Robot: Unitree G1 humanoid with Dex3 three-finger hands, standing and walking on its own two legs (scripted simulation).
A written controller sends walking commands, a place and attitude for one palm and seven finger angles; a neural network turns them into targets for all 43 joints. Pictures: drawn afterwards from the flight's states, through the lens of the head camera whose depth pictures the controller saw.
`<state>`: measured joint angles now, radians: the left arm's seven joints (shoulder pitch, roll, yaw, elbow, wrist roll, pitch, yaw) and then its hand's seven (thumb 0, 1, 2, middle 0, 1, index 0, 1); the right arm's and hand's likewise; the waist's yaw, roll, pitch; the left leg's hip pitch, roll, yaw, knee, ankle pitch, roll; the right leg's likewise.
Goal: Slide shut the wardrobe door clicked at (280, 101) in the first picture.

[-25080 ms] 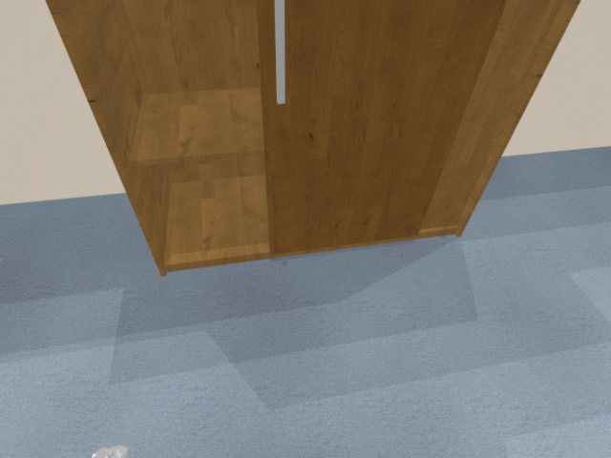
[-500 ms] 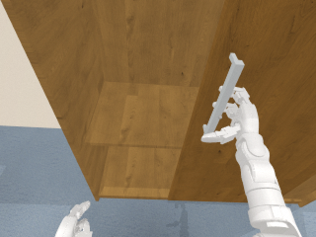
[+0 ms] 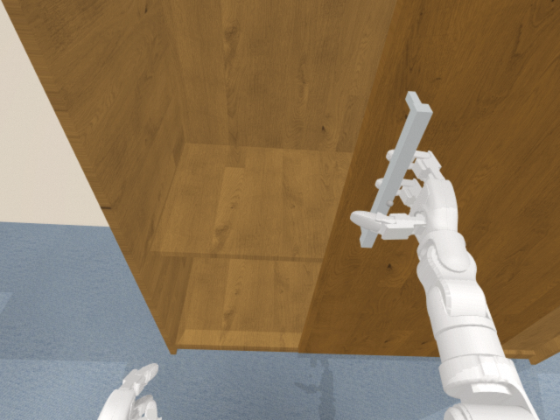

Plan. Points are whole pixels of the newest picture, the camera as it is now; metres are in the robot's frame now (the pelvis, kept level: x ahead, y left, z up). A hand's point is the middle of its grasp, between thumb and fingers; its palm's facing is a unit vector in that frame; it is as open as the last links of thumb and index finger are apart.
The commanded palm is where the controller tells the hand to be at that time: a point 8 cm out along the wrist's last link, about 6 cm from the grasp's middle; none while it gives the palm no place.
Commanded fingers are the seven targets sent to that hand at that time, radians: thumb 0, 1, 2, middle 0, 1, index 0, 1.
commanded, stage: grip the handle and tug to test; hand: right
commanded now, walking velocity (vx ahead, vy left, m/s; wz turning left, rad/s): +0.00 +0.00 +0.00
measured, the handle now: (385, 180) +0.45 -0.13 +0.12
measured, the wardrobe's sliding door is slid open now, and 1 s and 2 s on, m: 0.42 0.42 0.41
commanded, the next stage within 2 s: tug the door sideways, standing still in 1.10 s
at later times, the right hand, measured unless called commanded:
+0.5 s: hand (388, 201) +0.39 -0.12 +0.14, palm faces +0.00 +1.00 -0.02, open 7.0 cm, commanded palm +0.36 -0.15 +0.13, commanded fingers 0.00 -0.90 -0.90 0.45 1.40 0.45 1.40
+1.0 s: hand (387, 202) +0.39 -0.12 +0.14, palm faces +0.01 +1.00 -0.02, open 7.0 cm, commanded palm +0.34 -0.15 +0.13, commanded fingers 0.00 -0.90 -0.90 0.45 1.40 0.45 1.40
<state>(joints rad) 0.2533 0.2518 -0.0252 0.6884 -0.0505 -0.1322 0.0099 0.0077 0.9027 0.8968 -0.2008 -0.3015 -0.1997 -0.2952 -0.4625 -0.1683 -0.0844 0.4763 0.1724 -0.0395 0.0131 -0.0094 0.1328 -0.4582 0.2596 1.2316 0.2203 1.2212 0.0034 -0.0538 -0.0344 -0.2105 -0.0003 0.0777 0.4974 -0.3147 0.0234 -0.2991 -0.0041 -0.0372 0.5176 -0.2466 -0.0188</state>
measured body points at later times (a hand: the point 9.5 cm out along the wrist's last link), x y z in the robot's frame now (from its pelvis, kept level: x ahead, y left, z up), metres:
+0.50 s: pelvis +0.01 +0.00 +0.00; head +0.01 +0.02 +0.45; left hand +0.15 +0.24 -0.10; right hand +0.39 -0.17 +0.14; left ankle -0.03 +0.10 -0.74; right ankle +0.01 -0.11 -0.74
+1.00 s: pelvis +0.02 +0.00 +0.00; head +0.02 +0.02 +0.45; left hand +0.17 +0.24 -0.10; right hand +0.38 -0.17 +0.14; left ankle -0.03 +0.10 -0.74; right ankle +0.01 -0.11 -0.74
